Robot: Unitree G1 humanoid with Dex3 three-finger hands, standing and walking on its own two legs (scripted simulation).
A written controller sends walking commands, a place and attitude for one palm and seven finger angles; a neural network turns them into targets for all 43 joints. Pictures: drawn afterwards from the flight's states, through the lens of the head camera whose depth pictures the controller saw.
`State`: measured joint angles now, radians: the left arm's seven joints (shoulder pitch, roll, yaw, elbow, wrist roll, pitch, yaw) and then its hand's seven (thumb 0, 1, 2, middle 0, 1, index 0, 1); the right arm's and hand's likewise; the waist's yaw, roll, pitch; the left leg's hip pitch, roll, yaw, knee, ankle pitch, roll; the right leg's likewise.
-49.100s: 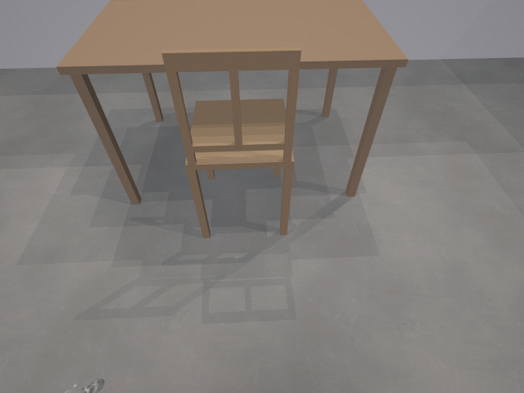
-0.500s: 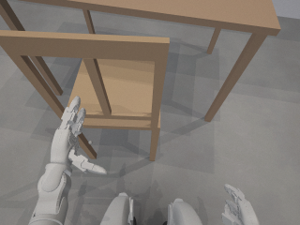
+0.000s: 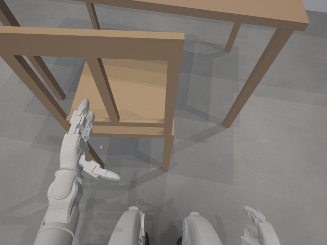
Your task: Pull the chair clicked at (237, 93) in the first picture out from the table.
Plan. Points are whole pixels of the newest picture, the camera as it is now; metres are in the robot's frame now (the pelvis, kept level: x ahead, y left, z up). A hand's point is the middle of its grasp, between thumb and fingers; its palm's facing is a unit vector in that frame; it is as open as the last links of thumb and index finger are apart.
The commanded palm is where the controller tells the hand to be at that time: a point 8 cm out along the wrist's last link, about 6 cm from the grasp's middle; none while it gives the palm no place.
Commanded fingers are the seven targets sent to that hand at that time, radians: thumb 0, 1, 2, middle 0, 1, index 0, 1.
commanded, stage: aim the fingers beside a spindle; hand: left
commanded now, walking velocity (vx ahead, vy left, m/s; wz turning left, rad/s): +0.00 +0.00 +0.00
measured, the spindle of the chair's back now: (106, 94) +0.48 +0.17 +0.03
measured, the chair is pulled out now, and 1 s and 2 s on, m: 0.16 0.16 0.16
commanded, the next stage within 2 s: push the fingers through the gap in 0.36 s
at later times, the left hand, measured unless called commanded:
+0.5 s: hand (102, 149) +0.33 +0.15 +0.02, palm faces -0.02 -1.00 -0.03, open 16.9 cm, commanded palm +0.31 +0.21 +0.03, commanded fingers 0.00 -0.50 0.30 -0.06 -0.08 -0.06 -0.08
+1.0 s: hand (105, 127) +0.39 +0.16 +0.02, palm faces +0.00 -1.00 -0.03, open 16.9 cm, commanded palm +0.37 +0.20 +0.03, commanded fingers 0.00 -0.50 0.30 -0.06 -0.08 -0.06 -0.08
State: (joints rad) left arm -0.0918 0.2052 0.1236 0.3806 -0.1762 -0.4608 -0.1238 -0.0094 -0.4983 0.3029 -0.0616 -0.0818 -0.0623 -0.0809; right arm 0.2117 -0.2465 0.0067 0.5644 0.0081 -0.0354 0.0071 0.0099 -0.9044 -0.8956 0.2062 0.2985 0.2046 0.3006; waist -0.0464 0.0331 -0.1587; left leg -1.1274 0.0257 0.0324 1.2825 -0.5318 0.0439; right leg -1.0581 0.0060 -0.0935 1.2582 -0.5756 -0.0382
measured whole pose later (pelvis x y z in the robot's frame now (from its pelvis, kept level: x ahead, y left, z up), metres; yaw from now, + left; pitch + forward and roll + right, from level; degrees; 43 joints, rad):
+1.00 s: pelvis +0.00 +0.00 +0.00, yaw +0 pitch +23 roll -2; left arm -0.32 0.24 0.18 0.58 -0.17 -0.46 -0.12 -0.01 -0.50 0.30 -0.06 -0.08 -0.06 -0.08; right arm 0.23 -0.26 0.01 0.60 0.01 -0.03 0.00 0.01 -0.90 -0.90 0.21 0.30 0.20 0.30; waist -0.07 0.04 -0.16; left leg -1.17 0.03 0.02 1.30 -0.53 0.04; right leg -1.09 0.01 -0.10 1.27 -0.57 -0.04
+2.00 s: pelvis +0.00 +0.00 +0.00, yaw -1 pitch +25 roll -3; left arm -0.57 0.28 0.27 0.86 -0.11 -0.52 -0.10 -0.01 -0.50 0.30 -0.06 -0.08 -0.06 -0.08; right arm 0.29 -0.25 0.01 0.62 -0.01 0.06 0.03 0.01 -0.91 -0.90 0.21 0.30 0.20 0.30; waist -0.12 0.04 -0.16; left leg -1.19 0.04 0.04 1.29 -0.53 0.05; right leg -1.13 0.02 -0.08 1.26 -0.56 -0.04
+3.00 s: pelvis +0.01 +0.00 +0.00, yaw -1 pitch +25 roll -3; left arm -0.58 0.26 0.24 0.85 -0.11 -0.51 -0.05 0.00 0.53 0.75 -0.47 -1.39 -0.44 -1.43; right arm 0.27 -0.25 -0.01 0.62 -0.01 0.07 0.04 0.01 -0.91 -0.90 0.21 0.30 0.20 0.30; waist -0.11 0.04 -0.16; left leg -1.20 0.03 0.03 1.29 -0.53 0.05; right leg -1.13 0.02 -0.09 1.25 -0.57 -0.03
